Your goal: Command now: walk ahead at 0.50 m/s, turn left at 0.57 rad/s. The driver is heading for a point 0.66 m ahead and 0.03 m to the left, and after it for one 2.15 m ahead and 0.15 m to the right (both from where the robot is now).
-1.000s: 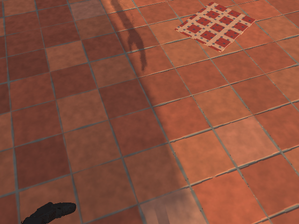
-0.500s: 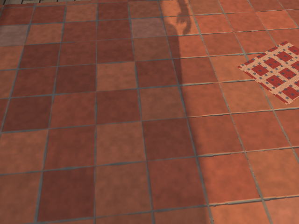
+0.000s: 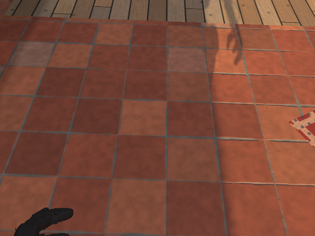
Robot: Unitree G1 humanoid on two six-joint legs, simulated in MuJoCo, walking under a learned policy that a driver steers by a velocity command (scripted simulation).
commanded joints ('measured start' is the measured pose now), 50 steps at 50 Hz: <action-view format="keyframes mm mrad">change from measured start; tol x32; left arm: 1 238 203 73 -17 19 -25 14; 50 42 83 32 -35 -14 67 -51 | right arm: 1 -53 -65 -5 -87 -14 -10 2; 22 -395 -41 15 -261 -2 -20 63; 28 84 -233 -55 -150 -15 -13 34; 50 -88 -181 -48 -1 -8 -22 -9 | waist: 1 183 77 -196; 22 160 -37 75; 28 -38 219 -437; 50 70 110 33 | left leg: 1 -192 143 -108 294 322 56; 4 -744 111 38 845 -103 -42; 22 -540 169 227 142 308 -10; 26 108 143 213 77 349 90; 28 511 513 -530 -95 190 306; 35 -115 354 82 -301 381 172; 50 198 398 399 -109 977 58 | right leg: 1 492 -159 117 0 -74 -107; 3 851 -451 729 -114 -457 -297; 9 374 -254 152 -249 -122 -187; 25 492 -249 -184 37 569 -127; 28 -210 -7 -27 838 -580 -19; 29 -299 -64 -2 889 -532 -33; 42 -180 -117 -23 322 126 -4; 50 -127 -23 -161 182 -125 -106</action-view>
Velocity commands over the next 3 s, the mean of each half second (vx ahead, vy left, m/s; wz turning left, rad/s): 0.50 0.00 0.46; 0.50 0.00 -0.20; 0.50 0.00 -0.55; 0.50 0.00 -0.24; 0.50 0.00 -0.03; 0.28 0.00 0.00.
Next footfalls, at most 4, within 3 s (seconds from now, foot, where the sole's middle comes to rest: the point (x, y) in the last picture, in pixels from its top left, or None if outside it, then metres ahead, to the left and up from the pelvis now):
0.02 right None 0.17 -0.13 -0.77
0.52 left None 0.40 0.19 -0.77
1.04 right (145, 179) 0.74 0.00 -0.77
1.52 left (108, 129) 1.04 0.18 -0.77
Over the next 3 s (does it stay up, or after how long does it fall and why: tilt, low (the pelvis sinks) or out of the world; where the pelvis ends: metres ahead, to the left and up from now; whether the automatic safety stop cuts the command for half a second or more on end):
stays up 1.54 -0.13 0.01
